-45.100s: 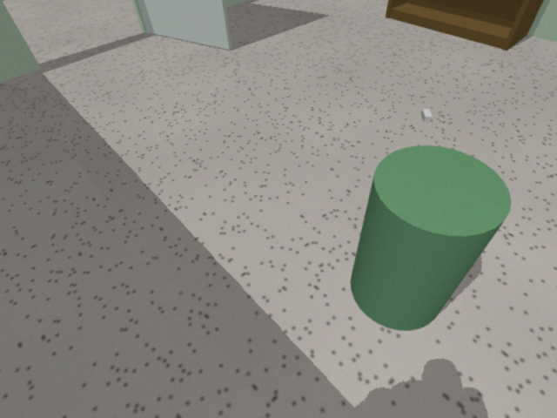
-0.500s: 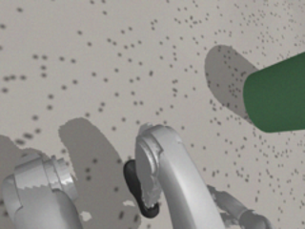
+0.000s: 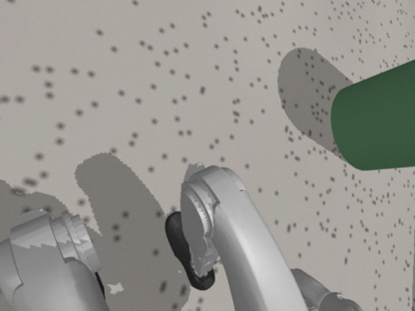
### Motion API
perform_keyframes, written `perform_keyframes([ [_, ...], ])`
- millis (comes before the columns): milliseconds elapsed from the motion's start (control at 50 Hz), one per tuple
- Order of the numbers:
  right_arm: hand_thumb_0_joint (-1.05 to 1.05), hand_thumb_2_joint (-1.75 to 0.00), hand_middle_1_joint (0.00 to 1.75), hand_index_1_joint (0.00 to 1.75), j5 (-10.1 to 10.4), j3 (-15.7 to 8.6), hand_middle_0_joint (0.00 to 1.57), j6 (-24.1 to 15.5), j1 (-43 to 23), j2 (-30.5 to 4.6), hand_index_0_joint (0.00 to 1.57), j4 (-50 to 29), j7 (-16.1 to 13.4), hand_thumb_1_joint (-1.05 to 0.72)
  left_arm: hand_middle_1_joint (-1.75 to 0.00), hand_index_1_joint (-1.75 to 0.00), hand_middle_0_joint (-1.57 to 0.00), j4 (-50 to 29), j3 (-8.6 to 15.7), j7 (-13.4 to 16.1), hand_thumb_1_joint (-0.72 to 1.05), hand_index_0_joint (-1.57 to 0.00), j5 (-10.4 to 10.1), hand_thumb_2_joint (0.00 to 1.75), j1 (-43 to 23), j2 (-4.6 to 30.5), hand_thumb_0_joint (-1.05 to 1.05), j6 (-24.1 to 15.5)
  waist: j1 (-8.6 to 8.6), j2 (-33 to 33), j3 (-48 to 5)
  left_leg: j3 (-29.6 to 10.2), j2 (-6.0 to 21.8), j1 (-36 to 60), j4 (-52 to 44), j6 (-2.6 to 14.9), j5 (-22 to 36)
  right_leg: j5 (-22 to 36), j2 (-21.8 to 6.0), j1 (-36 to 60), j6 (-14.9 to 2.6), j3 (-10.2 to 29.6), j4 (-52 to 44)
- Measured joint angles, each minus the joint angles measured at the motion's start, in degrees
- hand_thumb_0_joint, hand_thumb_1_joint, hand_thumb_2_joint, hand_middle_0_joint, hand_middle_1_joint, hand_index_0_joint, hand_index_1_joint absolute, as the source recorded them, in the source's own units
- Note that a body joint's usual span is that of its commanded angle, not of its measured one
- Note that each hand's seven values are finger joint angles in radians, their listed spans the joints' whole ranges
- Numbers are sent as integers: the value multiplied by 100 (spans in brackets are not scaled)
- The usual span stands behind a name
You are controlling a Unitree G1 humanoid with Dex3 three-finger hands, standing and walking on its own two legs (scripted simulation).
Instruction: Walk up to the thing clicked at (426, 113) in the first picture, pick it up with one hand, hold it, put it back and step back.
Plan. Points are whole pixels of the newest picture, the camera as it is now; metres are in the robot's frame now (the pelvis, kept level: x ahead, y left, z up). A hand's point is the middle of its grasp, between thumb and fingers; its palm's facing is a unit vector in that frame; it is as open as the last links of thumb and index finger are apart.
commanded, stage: close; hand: left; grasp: from above
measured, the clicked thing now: out of the picture +0.42 +0.35 -0.29
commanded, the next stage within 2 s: settle in 1.50 s
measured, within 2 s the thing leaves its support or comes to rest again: leaves its support in 1.88 s
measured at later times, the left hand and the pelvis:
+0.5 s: hand out of the picture +0.40 +0.36 -0.26, palm faces -0.45 -0.19 -0.87, open 11.6 cm; pelvis +0.00 +0.00 +0.00, yaw +0 degrees
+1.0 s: hand out of the picture +0.40 +0.34 -0.26, palm faces -0.40 -0.13 -0.91, open 9.0 cm; pelvis -0.01 +0.00 +0.00, yaw -1 degrees
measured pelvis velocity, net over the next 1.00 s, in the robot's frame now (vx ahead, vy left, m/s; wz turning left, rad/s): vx -0.01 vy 0.00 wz -0.01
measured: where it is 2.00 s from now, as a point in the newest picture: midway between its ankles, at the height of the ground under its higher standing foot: (149, 287)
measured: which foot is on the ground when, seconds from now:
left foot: down 0.00-1.00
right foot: down 0.00-1.00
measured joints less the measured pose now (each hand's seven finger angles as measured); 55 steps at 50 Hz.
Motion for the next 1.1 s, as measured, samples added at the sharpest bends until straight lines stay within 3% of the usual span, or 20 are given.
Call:
perform_keyframes([
  [140,1,-90,30,30,-82,-26,20,-13,-122,-47,20,20,-49,-89,-91,-90,-19,71,-140,548,-36,-20,378,87,16,-85,0,-25,-8,-66,-66,-15,26,4,15,11,76,111,32,-12,15,-7,-6],
  [240,1,-90,30,30,-60,-146,20,-136,-188,-112,20,28,-48,-89,-86,-85,-24,156,-259,775,-27,-26,361,80,-129,-145,0,305,-42,-74,-94,48,47,-55,-42,69,143,166,42,-55,54,42,-62],
  [340,1,-90,30,30,13,-186,20,-239,-155,-178,20,-30,-7,-89,-81,-79,-30,287,-53,664,-20,-32,174,74,-279,-36,0,592,-115,-103,-118,66,56,-99,-74,91,152,173,46,-92,68,55,-98],
  [440,0,-90,30,30,51,-188,20,-271,-39,-202,20,-28,0,-89,-77,-75,-35,298,68,283,-13,-37,-34,68,-288,143,0,683,-150,-108,-108,58,18,-117,-46,59,116,108,10,-100,39,44,-49],
  [620,1,-90,30,30,8,-46,20,-118,8,-97,20,-11,9,-89,-72,-68,-44,-67,-187,-187,-2,-45,-182,57,-120,168,0,283,-3,-38,33,22,-16,-28,-13,27,56,31,-15,-1,20,13,-15],
  [720,1,-90,30,30,-1,18,20,-28,-18,-14,20,-35,-12,-89,-68,-64,-48,-93,-198,-66,5,-50,-29,54,10,9,0,22,58,-11,-18,-8,9,14,2,23,44,58,12,26,25,-6,-25],
  [860,1,-90,30,30,-38,23,20,-75,-128,-13,20,-108,-58,-89,-62,-58,-55,77,-172,430,14,-58,337,48,18,-39,0,-9,-3,-94,-33,-14,39,15,30,48,121,169,49,12,51,-6,-18],
  [1000,1,-90,30,30,-40,-106,20,-177,-157,-90,20,-7,-81,-88,-54,-50,-63,102,-275,695,24,-67,270,39,-107,-147,0,372,-35,-126,-54,62,60,-66,-74,105,182,209,51,-48,75,50,-115],
  [1100,1,-90,30,30,34,-124,20,-268,-82,-211,20,-18,-2,-89,-49,-44,-71,172,-23,618,29,-75,219,33,-213,-88,1,501,-109,-108,-134,64,49,-76,-81,87,126,146,34,-60,61,49,-109],
])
